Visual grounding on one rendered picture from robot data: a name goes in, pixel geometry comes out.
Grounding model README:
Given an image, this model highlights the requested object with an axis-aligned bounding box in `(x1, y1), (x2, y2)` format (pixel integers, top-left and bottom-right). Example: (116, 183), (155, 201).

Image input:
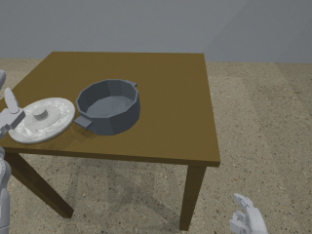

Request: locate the pot
(74, 79), (140, 136)

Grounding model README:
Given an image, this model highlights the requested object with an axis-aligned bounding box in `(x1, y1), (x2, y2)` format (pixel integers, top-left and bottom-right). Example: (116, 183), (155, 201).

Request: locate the robot left hand
(0, 69), (26, 139)

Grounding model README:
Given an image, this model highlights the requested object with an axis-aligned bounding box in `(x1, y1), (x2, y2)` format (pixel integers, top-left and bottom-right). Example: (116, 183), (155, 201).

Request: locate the robot right hand
(229, 193), (268, 234)

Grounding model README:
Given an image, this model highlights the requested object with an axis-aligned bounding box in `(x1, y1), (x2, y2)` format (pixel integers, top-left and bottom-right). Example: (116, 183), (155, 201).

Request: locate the lid
(8, 97), (76, 144)

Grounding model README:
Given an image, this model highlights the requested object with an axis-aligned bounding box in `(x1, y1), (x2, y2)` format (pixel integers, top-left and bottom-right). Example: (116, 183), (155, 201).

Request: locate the robot left forearm
(0, 146), (12, 234)

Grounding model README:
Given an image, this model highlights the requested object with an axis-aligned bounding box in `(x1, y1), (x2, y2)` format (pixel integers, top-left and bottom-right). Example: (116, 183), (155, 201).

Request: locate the table
(0, 51), (221, 231)

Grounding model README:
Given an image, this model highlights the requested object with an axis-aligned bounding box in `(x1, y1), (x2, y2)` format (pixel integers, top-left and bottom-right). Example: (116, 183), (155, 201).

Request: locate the knob
(32, 106), (48, 120)

